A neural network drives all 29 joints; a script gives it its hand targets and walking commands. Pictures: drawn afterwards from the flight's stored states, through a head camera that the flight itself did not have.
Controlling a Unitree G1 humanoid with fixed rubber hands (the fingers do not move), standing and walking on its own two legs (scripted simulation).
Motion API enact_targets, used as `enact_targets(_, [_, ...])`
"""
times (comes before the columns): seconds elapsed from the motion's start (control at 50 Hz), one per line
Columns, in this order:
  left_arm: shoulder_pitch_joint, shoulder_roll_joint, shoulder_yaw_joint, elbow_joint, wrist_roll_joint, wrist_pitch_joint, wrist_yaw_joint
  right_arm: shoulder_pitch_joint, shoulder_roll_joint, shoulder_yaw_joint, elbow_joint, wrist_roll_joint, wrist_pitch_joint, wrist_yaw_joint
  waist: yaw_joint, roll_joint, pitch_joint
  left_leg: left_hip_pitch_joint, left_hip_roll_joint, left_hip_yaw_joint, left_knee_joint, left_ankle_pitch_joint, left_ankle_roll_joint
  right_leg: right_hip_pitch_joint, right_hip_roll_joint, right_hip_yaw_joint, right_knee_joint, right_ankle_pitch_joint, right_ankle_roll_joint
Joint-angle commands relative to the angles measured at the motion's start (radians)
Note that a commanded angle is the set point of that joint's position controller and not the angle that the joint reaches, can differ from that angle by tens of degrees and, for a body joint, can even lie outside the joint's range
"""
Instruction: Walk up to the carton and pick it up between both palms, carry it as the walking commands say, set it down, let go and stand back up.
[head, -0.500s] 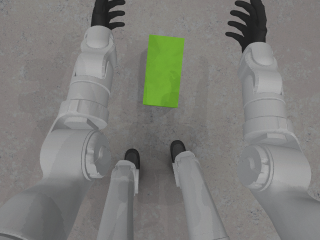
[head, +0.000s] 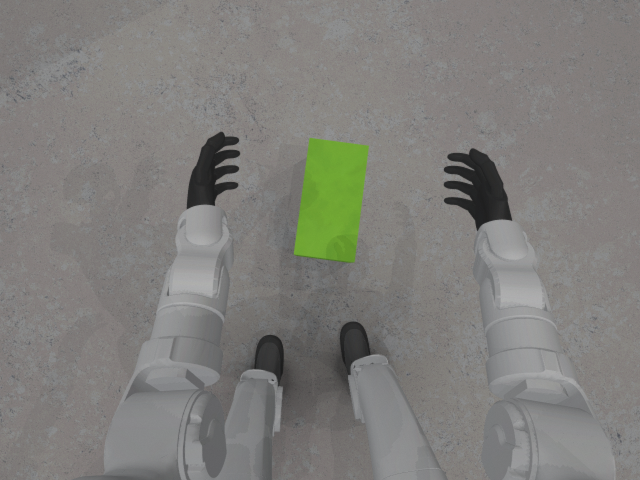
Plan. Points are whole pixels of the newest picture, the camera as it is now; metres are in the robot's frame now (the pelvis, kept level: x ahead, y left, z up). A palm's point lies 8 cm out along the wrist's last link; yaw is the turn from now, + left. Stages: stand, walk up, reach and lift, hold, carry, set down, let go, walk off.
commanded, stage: let go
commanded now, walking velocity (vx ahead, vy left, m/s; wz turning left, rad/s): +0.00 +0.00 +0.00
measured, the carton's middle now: (330, 204) +0.50 -0.06 -0.64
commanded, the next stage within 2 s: stand in 1.08 s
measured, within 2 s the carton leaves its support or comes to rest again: neither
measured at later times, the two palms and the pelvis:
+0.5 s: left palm (75, 373) +0.26 +0.21 -0.03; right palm (570, 394) +0.21 -0.23 -0.02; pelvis +0.04 +0.01 +0.06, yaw -2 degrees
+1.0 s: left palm (9, 418) +0.24 +0.25 +0.00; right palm (556, 388) +0.22 -0.21 -0.01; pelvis +0.07 +0.02 +0.06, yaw -2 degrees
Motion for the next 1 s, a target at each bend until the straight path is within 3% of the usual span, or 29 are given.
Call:
enact_targets(0.0, [-0.013,0.030,-0.058,-0.180,-0.024,-0.032,-0.012,0.040,-0.103,0.039,-0.143,0.041,-0.034,0.020,-0.026,0.009,-0.942,0.404,-0.072,0.112,-0.050,0.365,-0.035,0.824,0.011,-0.062,-0.016,0.670,0.035])
enact_targets(0.16, [0.304,0.091,-0.116,-0.129,-0.091,-0.083,-0.069,0.349,-0.157,0.150,-0.135,0.134,-0.080,0.046,0.003,-0.032,-0.597,0.535,-0.036,0.104,-0.178,0.108,-0.012,0.825,-0.012,-0.057,-0.165,0.298,0.029])
enact_targets(0.26, [0.481,0.151,-0.144,-0.137,-0.141,-0.116,-0.103,0.539,-0.171,0.214,-0.177,0.170,-0.098,0.046,0.025,-0.035,-0.465,0.663,-0.016,0.103,-0.236,0.044,0.000,0.894,-0.018,-0.052,-0.236,0.186,0.028])
enact_targets(0.4, [0.716,0.216,-0.178,-0.191,-0.197,-0.137,-0.153,0.750,-0.195,0.255,-0.261,0.194,-0.108,0.036,0.049,-0.028,-0.292,0.858,-0.001,0.103,-0.317,0.081,0.020,1.014,-0.014,-0.053,-0.324,0.172,0.026])
enact_targets(0.56, [0.897,0.279,-0.211,-0.247,-0.225,-0.109,-0.189,0.875,-0.212,0.275,-0.295,0.198,-0.076,0.045,0.064,-0.001,-0.108,1.006,0.010,0.083,-0.397,0.167,0.031,1.119,-0.004,-0.076,-0.402,0.207,0.019])
enact_targets(0.78, [0.939,0.305,-0.222,-0.267,-0.242,-0.043,-0.217,0.923,-0.220,0.267,-0.272,0.178,-0.012,0.041,0.063,0.008,-0.011,1.082,0.010,0.067,-0.412,0.267,0.021,1.151,0.005,-0.089,-0.399,0.223,0.016])
enact_targets(0.98, [0.933,0.321,-0.236,-0.240,-0.242,-0.046,-0.190,0.903,-0.208,0.280,-0.286,0.160,0.058,0.002,0.092,0.033,-0.046,1.144,0.030,0.062,-0.347,0.413,0.020,1.114,0.015,-0.093,-0.337,0.237,0.009])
